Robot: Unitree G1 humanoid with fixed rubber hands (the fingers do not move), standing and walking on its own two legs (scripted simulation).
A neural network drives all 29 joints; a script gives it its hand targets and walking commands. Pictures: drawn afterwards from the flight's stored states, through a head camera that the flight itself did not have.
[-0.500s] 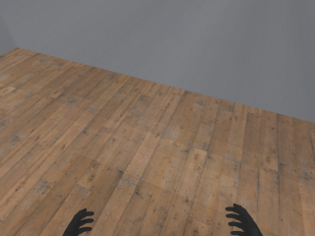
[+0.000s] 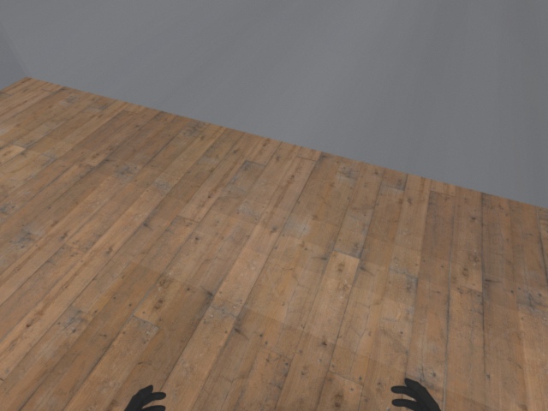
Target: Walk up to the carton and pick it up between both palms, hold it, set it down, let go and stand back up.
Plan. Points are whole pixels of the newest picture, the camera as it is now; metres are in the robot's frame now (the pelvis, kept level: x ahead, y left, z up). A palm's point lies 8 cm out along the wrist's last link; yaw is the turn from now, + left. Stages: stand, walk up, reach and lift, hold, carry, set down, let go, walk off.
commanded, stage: stand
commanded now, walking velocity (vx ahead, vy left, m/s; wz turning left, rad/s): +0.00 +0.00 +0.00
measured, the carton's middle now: out of the picture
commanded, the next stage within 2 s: walk up in 1.28 s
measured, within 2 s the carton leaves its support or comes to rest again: neither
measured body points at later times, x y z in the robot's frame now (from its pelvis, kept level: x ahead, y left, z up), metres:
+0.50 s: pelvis +0.00 +0.00 +0.00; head +0.01 +0.00 +0.45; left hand +0.13 +0.23 -0.11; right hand +0.13 -0.23 -0.11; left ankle +0.00 +0.12 -0.72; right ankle +0.00 -0.12 -0.72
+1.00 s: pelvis +0.00 +0.00 +0.01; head +0.02 +0.00 +0.46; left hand +0.10 +0.23 -0.12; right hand +0.10 -0.23 -0.12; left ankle +0.00 +0.12 -0.72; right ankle +0.00 -0.12 -0.72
